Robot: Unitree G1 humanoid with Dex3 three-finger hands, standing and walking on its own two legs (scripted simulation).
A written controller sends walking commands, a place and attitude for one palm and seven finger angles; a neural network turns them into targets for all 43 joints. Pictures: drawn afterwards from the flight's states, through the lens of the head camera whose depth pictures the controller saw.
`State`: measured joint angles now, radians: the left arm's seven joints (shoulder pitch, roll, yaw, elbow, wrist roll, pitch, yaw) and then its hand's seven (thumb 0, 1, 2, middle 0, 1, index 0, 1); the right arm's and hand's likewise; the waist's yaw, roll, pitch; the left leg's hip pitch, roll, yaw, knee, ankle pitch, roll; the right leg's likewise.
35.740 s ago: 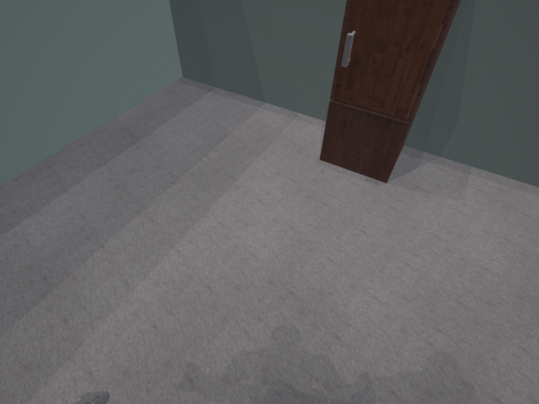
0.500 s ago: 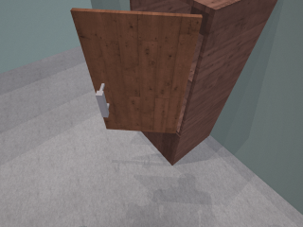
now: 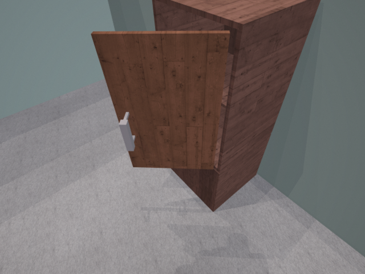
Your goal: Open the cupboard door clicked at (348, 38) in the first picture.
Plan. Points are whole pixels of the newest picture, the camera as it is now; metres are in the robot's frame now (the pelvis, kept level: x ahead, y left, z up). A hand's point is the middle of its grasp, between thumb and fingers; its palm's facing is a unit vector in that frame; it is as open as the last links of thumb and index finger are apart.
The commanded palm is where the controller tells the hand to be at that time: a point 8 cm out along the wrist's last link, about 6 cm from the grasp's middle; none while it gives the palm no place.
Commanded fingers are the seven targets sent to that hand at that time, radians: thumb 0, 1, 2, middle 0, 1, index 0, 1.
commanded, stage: come to a stop and stand still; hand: left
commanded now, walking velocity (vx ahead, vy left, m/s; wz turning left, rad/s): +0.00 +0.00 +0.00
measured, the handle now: (128, 131) +0.59 +0.23 -0.08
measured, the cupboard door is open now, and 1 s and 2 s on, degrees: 47 47 47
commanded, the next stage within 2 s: look again from close up in 0.08 s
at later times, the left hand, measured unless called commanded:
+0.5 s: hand out of the picture +0.03 +0.21 -0.17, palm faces -0.02 -0.98 -0.20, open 7.4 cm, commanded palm none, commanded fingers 0.00 0.90 0.90 -0.20 -0.30 -0.20 -0.30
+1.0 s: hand (89, 231) +0.21 +0.23 -0.01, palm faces +0.26 -0.96 -0.09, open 7.7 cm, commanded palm +0.12 +0.28 -0.06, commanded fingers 0.00 0.64 0.79 -0.22 -0.47 -0.22 -0.47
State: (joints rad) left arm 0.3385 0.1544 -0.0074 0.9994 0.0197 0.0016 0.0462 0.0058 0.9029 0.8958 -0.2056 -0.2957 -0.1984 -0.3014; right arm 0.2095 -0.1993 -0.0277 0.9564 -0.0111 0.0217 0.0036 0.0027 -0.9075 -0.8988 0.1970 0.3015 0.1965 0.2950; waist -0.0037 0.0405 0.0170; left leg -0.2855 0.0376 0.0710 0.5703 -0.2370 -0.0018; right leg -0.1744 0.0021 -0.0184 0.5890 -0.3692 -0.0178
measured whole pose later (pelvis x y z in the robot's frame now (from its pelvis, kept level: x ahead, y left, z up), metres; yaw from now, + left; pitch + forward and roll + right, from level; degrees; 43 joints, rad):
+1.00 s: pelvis +0.01 +0.03 -0.01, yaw +3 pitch +3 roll +0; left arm 0.34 0.18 0.10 0.20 -0.15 -0.19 0.03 0.01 0.84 0.86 -0.21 -0.34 -0.20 -0.35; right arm 0.25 -0.22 -0.01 0.77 0.03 -0.23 -0.05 0.01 -0.90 -0.90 0.20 0.30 0.20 0.30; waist -0.03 0.01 -0.07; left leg -0.44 -0.02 0.05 0.65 -0.26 0.04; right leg -0.30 -0.05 -0.05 0.66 -0.41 0.02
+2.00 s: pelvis -0.04 +0.03 -0.11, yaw +0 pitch +18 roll -5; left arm 0.20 0.36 0.36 0.16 -0.36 -0.42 -0.42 0.00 -0.30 0.38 -0.29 -1.07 -0.29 -1.07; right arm 0.23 -0.25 0.01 0.54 0.02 -0.22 -0.05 0.01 -0.90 -0.90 0.20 0.30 0.20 0.30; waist -0.01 0.00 -0.16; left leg -1.14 0.05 0.00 1.27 -0.45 0.05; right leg -0.96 0.01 -0.07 1.23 -0.58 0.02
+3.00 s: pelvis -0.03 +0.01 -0.11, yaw +0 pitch +19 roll -4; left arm 0.02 0.41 0.43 0.39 -0.38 -0.38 -0.55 -0.01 -0.50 0.30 -0.31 -1.20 -0.30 -1.20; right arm 0.25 -0.27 0.03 0.53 0.04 -0.17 -0.05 0.01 -0.90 -0.90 0.20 0.30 0.20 0.30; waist -0.01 0.02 -0.18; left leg -1.16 0.07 -0.02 1.30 -0.47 0.01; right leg -0.99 0.03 -0.08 1.28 -0.61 -0.01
